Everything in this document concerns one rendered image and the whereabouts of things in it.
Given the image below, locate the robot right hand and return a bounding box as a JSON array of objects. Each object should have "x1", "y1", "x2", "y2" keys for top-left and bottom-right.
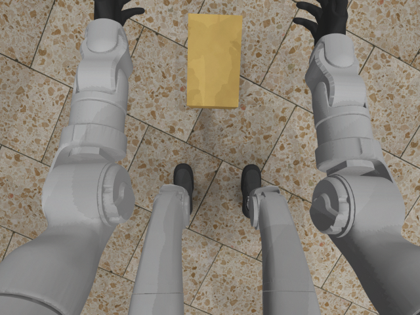
[{"x1": 293, "y1": 0, "x2": 348, "y2": 46}]

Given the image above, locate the right robot forearm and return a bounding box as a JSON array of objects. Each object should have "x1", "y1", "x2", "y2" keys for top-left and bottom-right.
[{"x1": 304, "y1": 33, "x2": 406, "y2": 219}]

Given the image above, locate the carton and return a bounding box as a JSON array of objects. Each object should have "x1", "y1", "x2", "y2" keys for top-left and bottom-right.
[{"x1": 187, "y1": 13, "x2": 243, "y2": 109}]

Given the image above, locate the robot right upper arm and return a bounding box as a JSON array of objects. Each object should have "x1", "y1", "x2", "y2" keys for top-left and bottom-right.
[{"x1": 309, "y1": 174, "x2": 420, "y2": 315}]

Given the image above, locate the robot right shin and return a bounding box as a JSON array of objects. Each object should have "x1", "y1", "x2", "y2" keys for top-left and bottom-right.
[{"x1": 247, "y1": 186, "x2": 288, "y2": 216}]

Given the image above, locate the left robot thigh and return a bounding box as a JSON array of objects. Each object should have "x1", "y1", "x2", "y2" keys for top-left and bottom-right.
[{"x1": 128, "y1": 190, "x2": 190, "y2": 315}]

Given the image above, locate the left robot forearm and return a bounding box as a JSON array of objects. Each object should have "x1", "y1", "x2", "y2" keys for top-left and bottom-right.
[{"x1": 41, "y1": 18, "x2": 133, "y2": 215}]

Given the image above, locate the robot left upper arm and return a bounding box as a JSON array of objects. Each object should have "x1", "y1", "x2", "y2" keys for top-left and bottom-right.
[{"x1": 0, "y1": 162, "x2": 135, "y2": 315}]

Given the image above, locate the robot left hand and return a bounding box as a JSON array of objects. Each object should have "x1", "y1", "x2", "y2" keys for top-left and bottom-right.
[{"x1": 94, "y1": 0, "x2": 145, "y2": 26}]

